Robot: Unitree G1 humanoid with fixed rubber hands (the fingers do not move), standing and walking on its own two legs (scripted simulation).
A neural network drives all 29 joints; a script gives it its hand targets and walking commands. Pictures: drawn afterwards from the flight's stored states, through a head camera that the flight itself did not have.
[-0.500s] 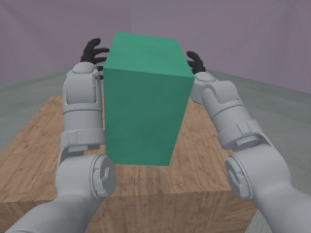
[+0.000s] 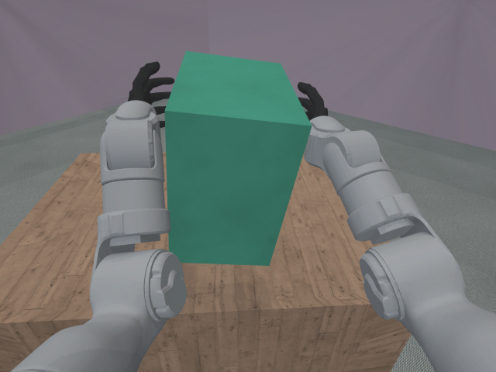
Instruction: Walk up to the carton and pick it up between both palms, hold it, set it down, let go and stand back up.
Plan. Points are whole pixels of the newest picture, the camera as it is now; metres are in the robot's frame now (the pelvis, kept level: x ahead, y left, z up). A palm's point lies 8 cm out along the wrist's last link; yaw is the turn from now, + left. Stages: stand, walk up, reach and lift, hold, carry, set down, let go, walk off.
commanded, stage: hold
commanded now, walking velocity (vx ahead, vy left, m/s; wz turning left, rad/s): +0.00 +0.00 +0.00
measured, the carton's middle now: (227, 158) +0.38 +0.02 +0.24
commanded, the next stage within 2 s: none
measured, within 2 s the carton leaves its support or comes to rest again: neither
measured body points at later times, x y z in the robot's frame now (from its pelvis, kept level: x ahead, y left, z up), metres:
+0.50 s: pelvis +0.00 +0.00 +0.00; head -0.10 +0.02 +0.44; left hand +0.38 +0.14 +0.33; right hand +0.38 -0.11 +0.30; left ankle +0.02 +0.15 -0.75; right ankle -0.01 -0.12 -0.75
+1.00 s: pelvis +0.00 +0.00 +0.00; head -0.10 +0.02 +0.44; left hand +0.37 +0.14 +0.33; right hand +0.37 -0.11 +0.30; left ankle +0.02 +0.15 -0.75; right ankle -0.01 -0.12 -0.75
